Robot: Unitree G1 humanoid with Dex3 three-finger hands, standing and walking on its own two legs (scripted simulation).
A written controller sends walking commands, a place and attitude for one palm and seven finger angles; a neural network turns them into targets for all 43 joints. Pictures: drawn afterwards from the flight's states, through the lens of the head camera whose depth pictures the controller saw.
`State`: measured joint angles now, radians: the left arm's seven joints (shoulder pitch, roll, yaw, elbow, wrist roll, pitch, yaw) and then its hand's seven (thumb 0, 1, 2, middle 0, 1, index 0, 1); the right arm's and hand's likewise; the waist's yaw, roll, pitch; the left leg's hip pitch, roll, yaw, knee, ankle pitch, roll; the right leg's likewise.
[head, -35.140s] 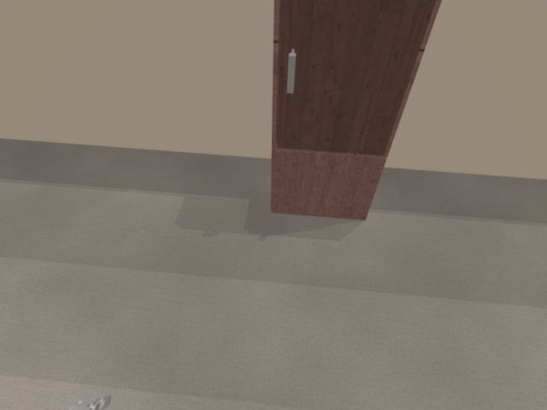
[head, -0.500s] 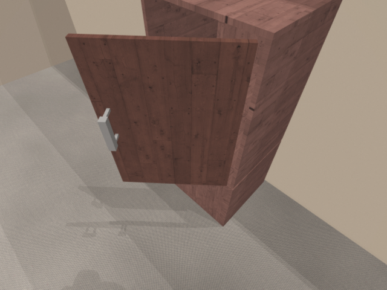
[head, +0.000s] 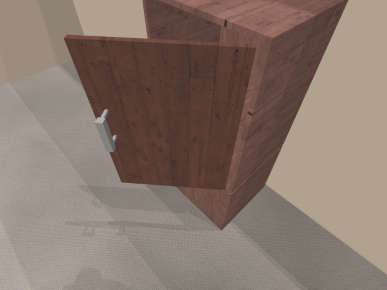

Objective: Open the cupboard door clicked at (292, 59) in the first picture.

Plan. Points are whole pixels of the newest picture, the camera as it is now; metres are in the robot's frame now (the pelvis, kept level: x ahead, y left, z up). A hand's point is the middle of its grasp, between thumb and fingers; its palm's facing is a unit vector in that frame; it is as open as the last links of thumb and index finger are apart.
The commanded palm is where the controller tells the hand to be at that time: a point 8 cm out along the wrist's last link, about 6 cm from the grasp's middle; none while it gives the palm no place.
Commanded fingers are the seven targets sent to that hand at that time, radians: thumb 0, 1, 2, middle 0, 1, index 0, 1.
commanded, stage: come to a stop and stand still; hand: left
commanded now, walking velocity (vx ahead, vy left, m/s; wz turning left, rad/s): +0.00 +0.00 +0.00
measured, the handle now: (108, 130) +0.53 +0.29 -0.02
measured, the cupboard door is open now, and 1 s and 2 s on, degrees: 42 42 42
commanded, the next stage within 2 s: look again from close up in 0.32 s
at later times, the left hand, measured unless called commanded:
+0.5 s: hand out of the picture -0.01 +0.17 -0.18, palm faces +0.03 -0.98 -0.20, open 7.3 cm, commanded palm none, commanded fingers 0.00 0.90 0.90 -0.20 -0.30 -0.20 -0.30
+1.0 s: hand out of the picture -0.01 +0.24 -0.18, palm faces +0.00 -0.98 -0.19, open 7.3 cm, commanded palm +0.09 +0.29 -0.08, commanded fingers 0.00 0.88 0.89 -0.20 -0.31 -0.20 -0.31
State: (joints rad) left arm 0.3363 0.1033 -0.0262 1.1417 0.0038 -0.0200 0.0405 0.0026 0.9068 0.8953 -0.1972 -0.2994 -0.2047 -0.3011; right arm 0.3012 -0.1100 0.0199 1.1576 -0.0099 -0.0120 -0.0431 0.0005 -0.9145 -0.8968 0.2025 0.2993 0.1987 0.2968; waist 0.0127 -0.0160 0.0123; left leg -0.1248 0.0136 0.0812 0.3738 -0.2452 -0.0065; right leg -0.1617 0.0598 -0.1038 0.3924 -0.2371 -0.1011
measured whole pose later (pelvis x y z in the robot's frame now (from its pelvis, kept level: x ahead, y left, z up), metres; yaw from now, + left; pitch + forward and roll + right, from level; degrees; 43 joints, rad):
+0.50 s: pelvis +0.00 +0.00 +0.00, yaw +0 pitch +0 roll -1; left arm 0.31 0.11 0.00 1.11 0.01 -0.03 0.07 0.01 0.91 0.90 -0.20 -0.30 -0.20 -0.30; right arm 0.31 -0.13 -0.01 1.09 0.00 0.00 -0.05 0.00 -0.91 -0.90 0.20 0.30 0.20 0.30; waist -0.01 0.02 0.04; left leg -0.21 0.04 0.08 0.58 -0.38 0.00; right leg -0.16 0.09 -0.11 0.36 -0.21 -0.06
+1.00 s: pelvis -0.01 +0.07 +0.00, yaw -1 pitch +0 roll +0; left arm 0.30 0.13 -0.02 1.10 0.01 -0.01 0.04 0.01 0.92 0.90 -0.20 -0.30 -0.20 -0.30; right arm 0.36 -0.12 0.03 1.10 -0.02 -0.03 -0.03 0.00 -0.91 -0.90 0.20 0.30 0.20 0.30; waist 0.00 0.02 0.02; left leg -0.16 -0.09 0.12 0.40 -0.26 0.12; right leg -0.22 -0.02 -0.05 0.48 -0.26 0.00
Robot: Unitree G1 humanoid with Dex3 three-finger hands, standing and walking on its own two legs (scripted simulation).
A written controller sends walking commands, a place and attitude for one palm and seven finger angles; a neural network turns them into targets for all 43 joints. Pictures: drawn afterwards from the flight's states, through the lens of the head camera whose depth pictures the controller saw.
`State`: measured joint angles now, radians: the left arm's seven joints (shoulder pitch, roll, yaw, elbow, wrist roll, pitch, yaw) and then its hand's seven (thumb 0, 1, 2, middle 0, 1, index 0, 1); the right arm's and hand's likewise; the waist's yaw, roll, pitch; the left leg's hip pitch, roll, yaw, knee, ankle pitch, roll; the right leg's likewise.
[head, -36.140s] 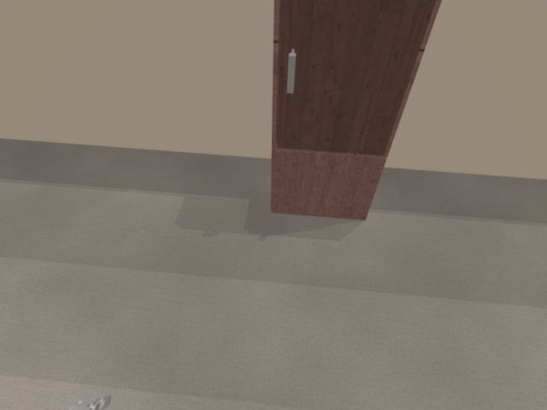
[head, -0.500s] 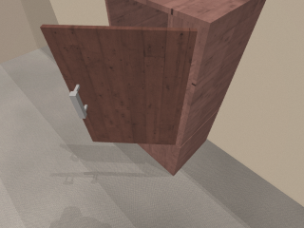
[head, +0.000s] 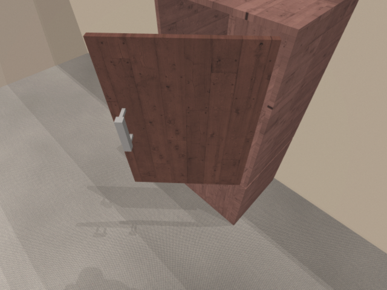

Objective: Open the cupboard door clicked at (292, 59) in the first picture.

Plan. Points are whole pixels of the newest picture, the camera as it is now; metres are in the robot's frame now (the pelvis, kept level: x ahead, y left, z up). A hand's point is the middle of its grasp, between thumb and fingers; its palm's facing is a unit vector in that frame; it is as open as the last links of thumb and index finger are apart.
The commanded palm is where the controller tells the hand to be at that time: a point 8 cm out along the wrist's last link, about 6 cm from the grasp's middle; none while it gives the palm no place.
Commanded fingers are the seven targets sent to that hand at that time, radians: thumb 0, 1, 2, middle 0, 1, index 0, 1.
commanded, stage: raise the hand with hooked fingers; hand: left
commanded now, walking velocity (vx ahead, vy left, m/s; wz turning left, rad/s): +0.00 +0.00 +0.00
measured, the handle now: (125, 130) +0.53 +0.23 -0.02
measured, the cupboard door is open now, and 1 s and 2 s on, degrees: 42 42 42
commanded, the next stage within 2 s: none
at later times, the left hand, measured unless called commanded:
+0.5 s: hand out of the picture +0.13 +0.20 -0.08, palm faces +0.14 -0.99 -0.01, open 9.0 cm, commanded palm +0.13 +0.25 -0.05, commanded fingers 0.00 0.29 0.64 -0.24 -0.69 -0.24 -0.69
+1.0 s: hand (87, 254) +0.19 +0.23 -0.02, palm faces +0.10 -0.99 -0.08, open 12.0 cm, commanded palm +0.16 +0.28 -0.02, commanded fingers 0.00 -0.29 0.39 -0.28 -1.07 -0.28 -1.07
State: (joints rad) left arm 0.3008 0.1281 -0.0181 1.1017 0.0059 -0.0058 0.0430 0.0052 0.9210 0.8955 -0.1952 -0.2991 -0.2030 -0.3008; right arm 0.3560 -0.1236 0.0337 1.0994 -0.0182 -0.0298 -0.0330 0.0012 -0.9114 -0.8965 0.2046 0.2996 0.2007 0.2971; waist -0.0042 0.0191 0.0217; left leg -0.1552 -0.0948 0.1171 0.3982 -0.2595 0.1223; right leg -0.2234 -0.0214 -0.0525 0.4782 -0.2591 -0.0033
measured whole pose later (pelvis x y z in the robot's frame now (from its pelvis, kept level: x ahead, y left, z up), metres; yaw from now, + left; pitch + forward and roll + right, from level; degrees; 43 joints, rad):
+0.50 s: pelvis -0.01 -0.02 -0.08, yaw +4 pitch +15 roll -2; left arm 0.54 0.24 0.16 0.06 -0.24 -0.48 -0.28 0.01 0.52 0.73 -0.23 -0.55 -0.24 -0.55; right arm 0.10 -0.28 -0.07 0.42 0.00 -0.19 0.02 0.01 -0.91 -0.90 0.20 0.30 0.20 0.30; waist 0.03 -0.06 -0.15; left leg -0.83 -0.06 0.05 1.14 -0.57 0.10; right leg -0.84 0.03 -0.10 1.09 -0.50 -0.05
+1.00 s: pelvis -0.02 -0.03 -0.07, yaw +5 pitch +15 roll -3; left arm 0.32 0.33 0.31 0.10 -0.36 -0.41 -0.37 0.00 -0.06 0.48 -0.26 -0.92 -0.27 -0.92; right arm 0.31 -0.30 0.00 0.56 0.04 -0.20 -0.04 0.01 -0.91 -0.90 0.21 0.30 0.20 0.30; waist -0.02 0.02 -0.14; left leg -0.83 -0.04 0.02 1.08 -0.52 0.09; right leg -0.83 0.05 -0.13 1.01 -0.46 -0.07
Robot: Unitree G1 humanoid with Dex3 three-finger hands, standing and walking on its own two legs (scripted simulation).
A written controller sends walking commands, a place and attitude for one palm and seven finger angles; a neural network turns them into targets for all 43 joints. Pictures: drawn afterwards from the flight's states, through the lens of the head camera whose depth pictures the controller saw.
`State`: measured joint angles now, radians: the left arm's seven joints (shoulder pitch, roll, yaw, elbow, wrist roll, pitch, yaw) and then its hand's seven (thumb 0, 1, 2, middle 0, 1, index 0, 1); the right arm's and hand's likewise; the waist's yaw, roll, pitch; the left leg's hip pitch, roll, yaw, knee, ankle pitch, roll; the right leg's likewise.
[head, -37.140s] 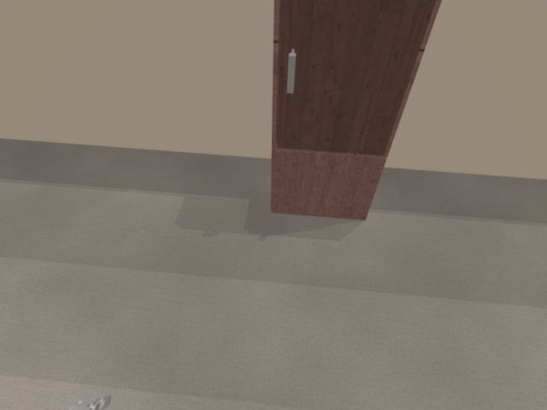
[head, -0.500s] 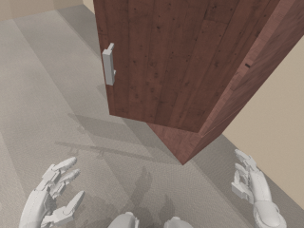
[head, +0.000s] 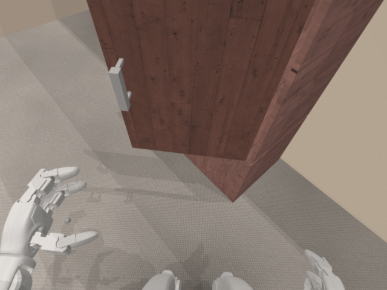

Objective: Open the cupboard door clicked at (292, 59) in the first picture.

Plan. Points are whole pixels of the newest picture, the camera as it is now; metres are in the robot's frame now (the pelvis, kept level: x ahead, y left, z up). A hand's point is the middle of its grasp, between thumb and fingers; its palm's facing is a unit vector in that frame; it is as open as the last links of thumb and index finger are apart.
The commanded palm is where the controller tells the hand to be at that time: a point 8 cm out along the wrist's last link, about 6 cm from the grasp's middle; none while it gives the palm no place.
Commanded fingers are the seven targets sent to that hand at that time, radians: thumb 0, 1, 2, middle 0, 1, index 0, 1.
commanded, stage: raise the hand with hooked fingers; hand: left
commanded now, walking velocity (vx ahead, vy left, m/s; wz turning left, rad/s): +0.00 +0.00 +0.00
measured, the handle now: (122, 85) +0.57 +0.21 +0.06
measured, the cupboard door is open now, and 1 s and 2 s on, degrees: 42 42 42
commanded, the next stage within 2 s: move the hooked fingers beside the handle in 1.10 s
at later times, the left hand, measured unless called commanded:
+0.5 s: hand (54, 194) +0.27 +0.27 +0.07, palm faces -0.05 -1.00 -0.05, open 13.9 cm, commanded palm +0.25 +0.32 +0.08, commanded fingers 0.00 -0.50 0.30 -0.30 -1.20 -0.30 -1.20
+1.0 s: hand (42, 179) +0.29 +0.29 +0.08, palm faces -0.04 -1.00 -0.04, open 14.0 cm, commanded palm +0.27 +0.34 +0.08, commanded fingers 0.00 -0.50 0.30 -0.30 -1.20 -0.30 -1.20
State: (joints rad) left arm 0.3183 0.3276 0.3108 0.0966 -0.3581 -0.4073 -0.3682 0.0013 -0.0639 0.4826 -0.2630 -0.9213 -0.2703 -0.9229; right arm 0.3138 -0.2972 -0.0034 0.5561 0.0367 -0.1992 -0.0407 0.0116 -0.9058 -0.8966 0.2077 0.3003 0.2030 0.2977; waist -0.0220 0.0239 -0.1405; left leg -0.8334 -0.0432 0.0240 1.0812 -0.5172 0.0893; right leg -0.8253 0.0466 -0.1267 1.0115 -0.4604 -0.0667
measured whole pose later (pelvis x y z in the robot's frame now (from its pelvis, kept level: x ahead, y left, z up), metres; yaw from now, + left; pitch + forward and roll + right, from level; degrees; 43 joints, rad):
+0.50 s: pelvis +0.00 +0.01 +0.02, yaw +0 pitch +13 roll -3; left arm 0.04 0.42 0.36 0.35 -0.36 -0.29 -0.52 -0.01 -0.49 0.30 -0.30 -1.19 -0.30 -1.19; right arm 0.26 -0.28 0.06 0.52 0.04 -0.22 -0.06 0.01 -0.90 -0.90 0.21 0.30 0.21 0.30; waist 0.00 0.02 -0.10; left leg -0.74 -0.05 0.02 0.99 -0.48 0.09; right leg -0.72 0.05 -0.12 0.92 -0.42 -0.06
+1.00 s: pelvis +0.00 +0.02 +0.02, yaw +0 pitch +14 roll -4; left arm -0.03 0.45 0.41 0.42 -0.37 -0.31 -0.55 -0.01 -0.50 0.30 -0.30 -1.20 -0.31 -1.20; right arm 0.30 -0.30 0.04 0.53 0.04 -0.19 -0.04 0.01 -0.91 -0.90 0.21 0.30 0.20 0.30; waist -0.02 0.01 -0.11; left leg -0.73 -0.06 0.03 0.96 -0.47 0.11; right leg -0.72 0.04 -0.11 0.89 -0.41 -0.04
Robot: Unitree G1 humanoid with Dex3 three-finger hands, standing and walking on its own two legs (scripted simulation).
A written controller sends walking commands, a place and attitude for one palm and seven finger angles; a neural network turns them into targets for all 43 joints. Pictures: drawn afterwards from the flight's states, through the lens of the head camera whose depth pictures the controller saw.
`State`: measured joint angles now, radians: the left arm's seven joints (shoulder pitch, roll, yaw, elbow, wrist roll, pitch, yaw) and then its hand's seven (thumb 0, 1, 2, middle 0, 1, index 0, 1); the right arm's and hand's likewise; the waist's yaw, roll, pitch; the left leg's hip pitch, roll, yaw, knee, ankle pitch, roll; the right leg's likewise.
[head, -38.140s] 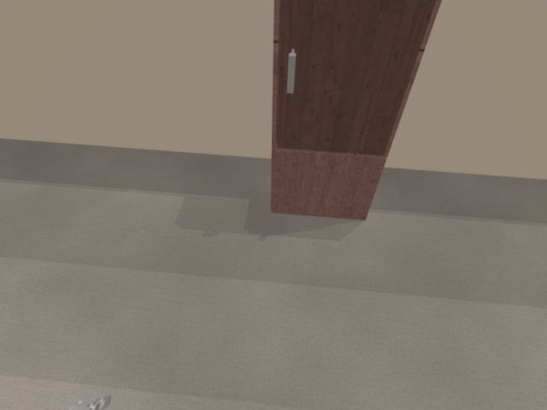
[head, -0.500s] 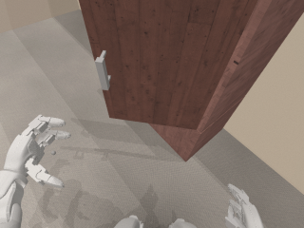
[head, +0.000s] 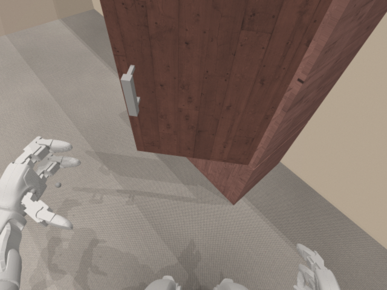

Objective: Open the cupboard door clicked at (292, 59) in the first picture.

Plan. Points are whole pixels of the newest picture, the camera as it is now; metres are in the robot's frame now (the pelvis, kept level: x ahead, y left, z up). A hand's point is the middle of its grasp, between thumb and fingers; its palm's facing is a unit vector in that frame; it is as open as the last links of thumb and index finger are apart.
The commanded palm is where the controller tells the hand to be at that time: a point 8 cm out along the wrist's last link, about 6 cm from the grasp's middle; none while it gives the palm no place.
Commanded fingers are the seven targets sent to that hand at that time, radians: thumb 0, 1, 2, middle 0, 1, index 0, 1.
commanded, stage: raise the hand with hooked fingers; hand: left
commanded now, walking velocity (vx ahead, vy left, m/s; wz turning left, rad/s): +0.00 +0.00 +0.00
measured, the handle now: (132, 91) +0.57 +0.19 +0.04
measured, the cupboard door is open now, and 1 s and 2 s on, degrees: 42 42 42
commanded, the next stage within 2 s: move the hooked fingers beside the handle in 0.10 s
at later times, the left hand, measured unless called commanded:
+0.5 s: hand (70, 165) +0.33 +0.26 +0.06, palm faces -0.08 -1.00 -0.03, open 14.0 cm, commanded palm +0.31 +0.31 +0.06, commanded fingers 0.00 -0.50 0.30 -0.30 -1.20 -0.30 -1.20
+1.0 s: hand (88, 134) +0.41 +0.26 +0.05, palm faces -0.06 -1.00 -0.01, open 14.0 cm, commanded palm +0.39 +0.31 +0.05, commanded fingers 0.00 -0.50 0.30 -0.30 -1.20 -0.30 -1.20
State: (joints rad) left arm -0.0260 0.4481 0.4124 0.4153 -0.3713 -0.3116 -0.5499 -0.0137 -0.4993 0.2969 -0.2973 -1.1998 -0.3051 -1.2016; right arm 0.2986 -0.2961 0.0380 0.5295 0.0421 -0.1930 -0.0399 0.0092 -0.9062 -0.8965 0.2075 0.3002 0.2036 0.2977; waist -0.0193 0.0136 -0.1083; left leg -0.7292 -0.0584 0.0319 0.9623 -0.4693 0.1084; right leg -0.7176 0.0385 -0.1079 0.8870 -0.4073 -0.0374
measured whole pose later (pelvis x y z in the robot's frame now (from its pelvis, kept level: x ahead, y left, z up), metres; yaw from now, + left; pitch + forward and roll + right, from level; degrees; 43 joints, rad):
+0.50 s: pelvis +0.00 +0.00 +0.00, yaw +0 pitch +15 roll -3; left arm -0.22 0.48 0.39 0.57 -0.34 -0.30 -0.57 -0.01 -0.50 0.30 -0.30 -1.20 -0.31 -1.20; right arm 0.29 -0.30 0.05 0.55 0.04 -0.17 -0.06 0.01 -0.91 -0.90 0.21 0.30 0.20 0.30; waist -0.03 0.02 -0.11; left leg -0.76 -0.06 0.02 0.98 -0.47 0.10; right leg -0.75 0.04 -0.12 0.91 -0.41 -0.04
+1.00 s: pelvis +0.01 -0.02 -0.01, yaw -1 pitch +19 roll -3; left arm -0.51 0.58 0.46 0.91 -0.28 -0.33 -0.58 -0.01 -0.50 0.30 -0.30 -1.20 -0.31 -1.20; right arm 0.34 -0.30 0.05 0.57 0.05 -0.06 -0.05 0.01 -0.91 -0.90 0.21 0.30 0.20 0.30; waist -0.08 0.01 -0.12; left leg -0.84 -0.03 0.04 1.00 -0.49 0.09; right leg -0.84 0.06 -0.11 0.93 -0.42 -0.06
